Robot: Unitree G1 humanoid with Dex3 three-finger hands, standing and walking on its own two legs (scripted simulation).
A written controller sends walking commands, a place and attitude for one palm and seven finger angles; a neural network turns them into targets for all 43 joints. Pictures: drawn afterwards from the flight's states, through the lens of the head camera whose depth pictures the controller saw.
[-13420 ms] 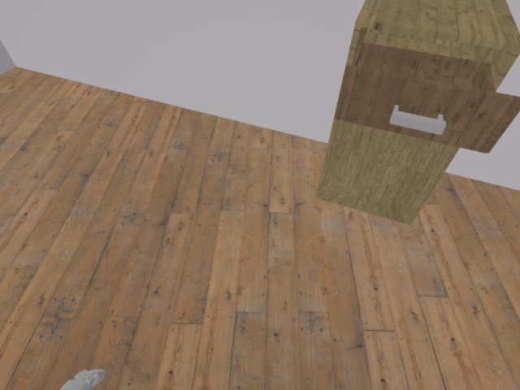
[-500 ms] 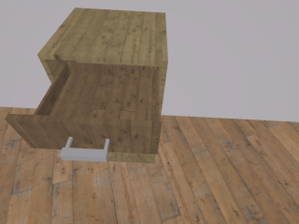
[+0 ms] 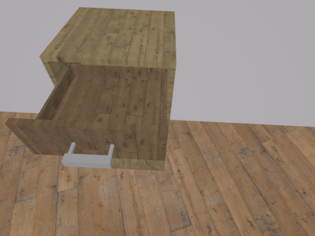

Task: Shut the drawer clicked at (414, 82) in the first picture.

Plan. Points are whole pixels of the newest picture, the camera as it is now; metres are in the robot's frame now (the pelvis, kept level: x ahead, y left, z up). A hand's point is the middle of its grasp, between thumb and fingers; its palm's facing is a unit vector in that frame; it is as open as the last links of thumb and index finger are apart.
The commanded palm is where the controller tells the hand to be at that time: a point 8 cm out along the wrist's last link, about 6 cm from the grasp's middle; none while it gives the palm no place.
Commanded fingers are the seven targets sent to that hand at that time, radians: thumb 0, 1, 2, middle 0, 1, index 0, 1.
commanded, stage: raise the hand and make a fist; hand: left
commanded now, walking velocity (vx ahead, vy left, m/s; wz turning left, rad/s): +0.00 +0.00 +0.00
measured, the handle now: (90, 153) +0.32 +0.22 -0.01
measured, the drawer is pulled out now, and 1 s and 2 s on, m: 0.28 0.28 0.28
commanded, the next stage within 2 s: bring the fist close to the handle in 1.82 s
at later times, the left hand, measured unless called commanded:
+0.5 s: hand out of the picture +0.12 +0.18 -0.01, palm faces +0.10 -0.99 -0.07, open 5.1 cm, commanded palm +0.11 +0.24 -0.01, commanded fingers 0.00 0.90 0.90 -0.80 -0.95 -0.80 -0.95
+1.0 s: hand (71, 226) +0.13 +0.19 +0.03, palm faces +0.03 -1.00 -0.04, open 3.1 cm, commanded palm +0.10 +0.24 +0.05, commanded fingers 0.00 0.90 0.90 -1.30 -1.49 -1.30 -1.49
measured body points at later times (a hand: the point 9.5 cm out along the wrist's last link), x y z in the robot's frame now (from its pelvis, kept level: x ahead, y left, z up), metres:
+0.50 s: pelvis -0.06 -0.04 -0.08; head -0.03 -0.02 +0.37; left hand +0.11 +0.24 -0.01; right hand +0.17 -0.25 -0.13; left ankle +0.01 +0.11 -0.74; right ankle -0.06 -0.12 -0.74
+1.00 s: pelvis -0.04 +0.00 -0.05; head -0.02 +0.01 +0.40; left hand +0.13 +0.24 +0.04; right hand +0.15 -0.23 -0.11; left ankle +0.01 +0.11 -0.74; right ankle -0.06 -0.12 -0.74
